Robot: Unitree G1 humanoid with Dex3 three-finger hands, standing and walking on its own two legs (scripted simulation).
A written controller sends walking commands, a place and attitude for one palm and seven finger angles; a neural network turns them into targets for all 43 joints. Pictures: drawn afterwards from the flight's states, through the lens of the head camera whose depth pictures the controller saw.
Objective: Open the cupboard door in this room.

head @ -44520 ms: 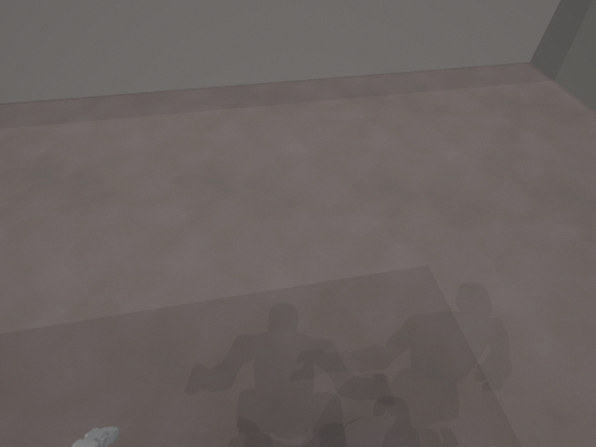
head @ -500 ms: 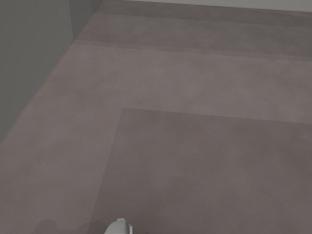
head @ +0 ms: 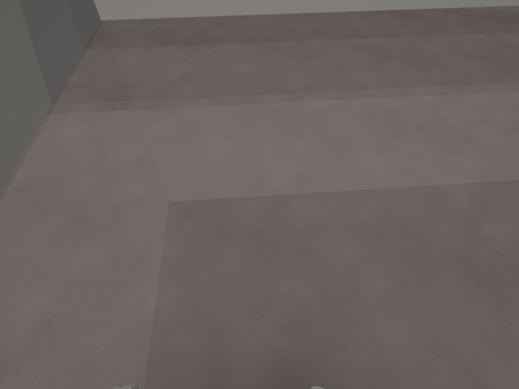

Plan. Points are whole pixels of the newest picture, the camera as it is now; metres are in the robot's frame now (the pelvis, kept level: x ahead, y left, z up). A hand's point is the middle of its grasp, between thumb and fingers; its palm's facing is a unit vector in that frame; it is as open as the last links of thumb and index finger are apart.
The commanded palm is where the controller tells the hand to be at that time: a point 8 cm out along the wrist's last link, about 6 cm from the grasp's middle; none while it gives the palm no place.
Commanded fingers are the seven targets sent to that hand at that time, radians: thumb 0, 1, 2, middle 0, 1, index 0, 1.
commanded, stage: turn to face it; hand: left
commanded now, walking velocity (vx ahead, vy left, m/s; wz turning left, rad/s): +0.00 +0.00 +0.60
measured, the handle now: out of the picture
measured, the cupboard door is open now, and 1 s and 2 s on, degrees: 41 41 41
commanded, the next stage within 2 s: none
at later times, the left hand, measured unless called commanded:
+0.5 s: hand (154, 361) +0.19 +0.20 -0.16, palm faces +0.24 -0.95 -0.21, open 7.4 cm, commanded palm none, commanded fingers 0.00 0.90 0.90 -0.20 -0.30 -0.20 -0.30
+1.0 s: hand out of the picture +0.11 +0.16 -0.17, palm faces +0.54 -0.80 -0.25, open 7.4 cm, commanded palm none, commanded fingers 0.00 0.90 0.90 -0.20 -0.30 -0.20 -0.30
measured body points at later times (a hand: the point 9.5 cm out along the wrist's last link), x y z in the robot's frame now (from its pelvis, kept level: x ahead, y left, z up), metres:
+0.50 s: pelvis +0.14 -0.01 +0.00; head +0.18 +0.01 +0.45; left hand +0.18 +0.25 -0.15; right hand +0.24 -0.23 -0.14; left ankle +0.16 +0.11 -0.73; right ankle +0.12 -0.15 -0.67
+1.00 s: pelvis +0.19 -0.04 +0.00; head +0.24 +0.00 +0.44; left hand +0.08 +0.21 -0.15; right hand +0.45 -0.19 -0.13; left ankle +0.13 +0.07 -0.73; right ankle +0.20 -0.17 -0.69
